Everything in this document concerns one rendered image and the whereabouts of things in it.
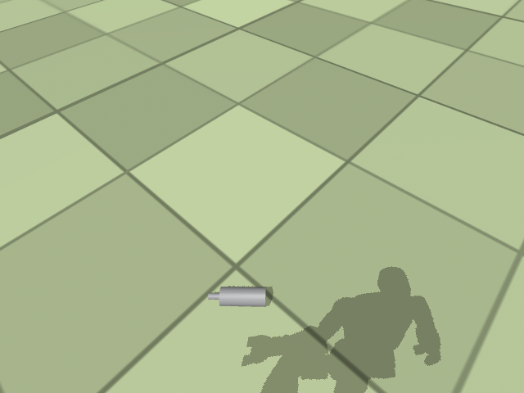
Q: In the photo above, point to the bottle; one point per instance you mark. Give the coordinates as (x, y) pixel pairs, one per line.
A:
(240, 296)

